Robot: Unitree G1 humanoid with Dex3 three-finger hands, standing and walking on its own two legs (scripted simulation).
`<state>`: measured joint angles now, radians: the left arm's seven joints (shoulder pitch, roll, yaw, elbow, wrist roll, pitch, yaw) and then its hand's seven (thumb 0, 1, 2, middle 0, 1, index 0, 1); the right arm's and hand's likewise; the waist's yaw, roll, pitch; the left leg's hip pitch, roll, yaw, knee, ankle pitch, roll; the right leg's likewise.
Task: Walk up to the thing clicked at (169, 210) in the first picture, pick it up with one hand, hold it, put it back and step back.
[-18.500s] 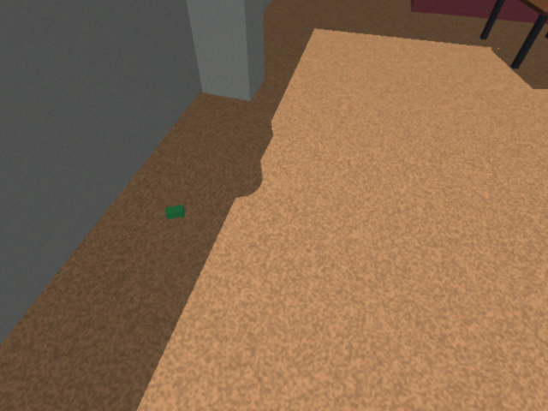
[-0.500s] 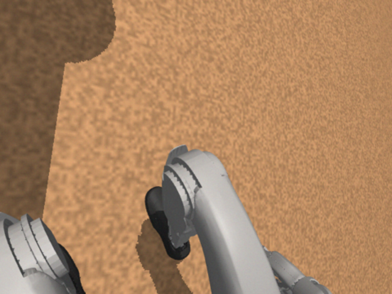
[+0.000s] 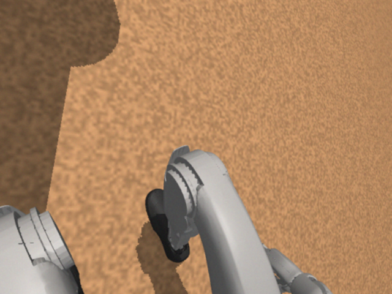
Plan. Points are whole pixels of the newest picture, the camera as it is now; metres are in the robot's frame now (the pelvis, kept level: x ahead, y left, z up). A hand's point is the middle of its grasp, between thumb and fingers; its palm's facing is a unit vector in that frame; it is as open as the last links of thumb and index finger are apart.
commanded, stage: close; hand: left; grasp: from above
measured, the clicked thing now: out of the picture +0.47 +0.35 -0.29
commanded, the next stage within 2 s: settle in 1.22 s
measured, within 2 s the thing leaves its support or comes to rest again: leaves its support in 1.58 s
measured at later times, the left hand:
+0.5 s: hand out of the picture +0.45 +0.35 -0.25, palm faces -0.50 -0.14 -0.86, open 9.9 cm
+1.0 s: hand out of the picture +0.46 +0.35 -0.25, palm faces -0.45 -0.13 -0.88, open 7.7 cm
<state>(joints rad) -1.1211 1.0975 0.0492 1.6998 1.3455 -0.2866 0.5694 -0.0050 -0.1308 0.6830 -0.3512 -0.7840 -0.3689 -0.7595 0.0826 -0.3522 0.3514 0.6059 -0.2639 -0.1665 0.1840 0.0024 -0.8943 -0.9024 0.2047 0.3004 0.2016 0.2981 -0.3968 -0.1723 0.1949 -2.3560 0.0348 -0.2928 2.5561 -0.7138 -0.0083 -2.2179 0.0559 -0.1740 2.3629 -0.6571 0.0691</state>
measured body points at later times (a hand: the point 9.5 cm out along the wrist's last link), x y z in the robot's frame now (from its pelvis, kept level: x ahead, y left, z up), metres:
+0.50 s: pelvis +0.00 +0.00 +0.00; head +0.29 +0.14 +0.31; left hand +0.47 +0.36 -0.21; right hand +0.06 -0.25 -0.05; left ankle +0.06 +0.13 -0.27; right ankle +0.12 -0.12 -0.27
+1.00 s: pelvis +0.00 +0.00 +0.00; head +0.29 +0.14 +0.32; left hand +0.48 +0.35 -0.20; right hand +0.06 -0.25 -0.05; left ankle +0.06 +0.13 -0.27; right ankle +0.12 -0.12 -0.27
